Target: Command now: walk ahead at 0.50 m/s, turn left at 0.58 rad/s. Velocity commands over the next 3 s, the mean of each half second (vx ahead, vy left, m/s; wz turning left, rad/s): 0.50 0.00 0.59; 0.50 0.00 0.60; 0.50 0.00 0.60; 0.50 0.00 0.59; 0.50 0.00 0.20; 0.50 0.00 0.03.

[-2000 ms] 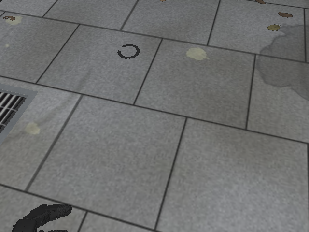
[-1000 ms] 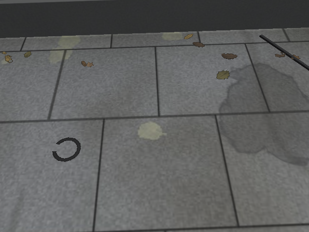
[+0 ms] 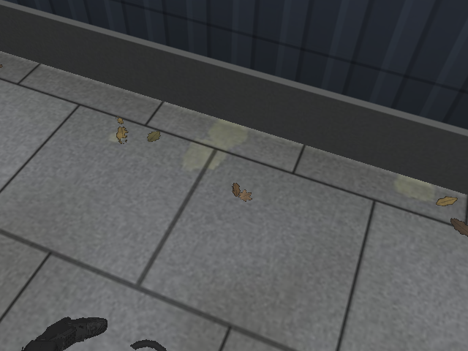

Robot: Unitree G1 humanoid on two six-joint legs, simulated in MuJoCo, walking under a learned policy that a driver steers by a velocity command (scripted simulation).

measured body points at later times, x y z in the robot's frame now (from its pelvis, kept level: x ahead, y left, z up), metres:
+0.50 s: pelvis +0.26 -0.01 +0.00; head +0.30 +0.01 +0.44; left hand +0.19 +0.28 -0.13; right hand +0.55 -0.17 -0.08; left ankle +0.38 +0.18 -0.70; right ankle +0.18 -0.15 -0.74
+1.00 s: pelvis +0.52 +0.12 +0.00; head +0.54 +0.15 +0.45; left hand +0.58 +0.45 -0.08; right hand +0.73 -0.10 -0.10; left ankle +0.40 +0.17 -0.74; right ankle +0.75 +0.09 -0.71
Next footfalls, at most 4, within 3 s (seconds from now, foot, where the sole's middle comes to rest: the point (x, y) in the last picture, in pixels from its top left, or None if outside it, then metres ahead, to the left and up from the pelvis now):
0.08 right None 0.22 -0.14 -0.78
0.60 left None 0.44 0.18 -0.78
1.06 right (176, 250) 0.78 0.13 -0.78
1.58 left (48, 259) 0.77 0.52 -0.78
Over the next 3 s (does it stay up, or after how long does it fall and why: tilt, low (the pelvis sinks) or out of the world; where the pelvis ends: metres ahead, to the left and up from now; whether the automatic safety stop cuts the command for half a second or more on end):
stays up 1.01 1.06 0.00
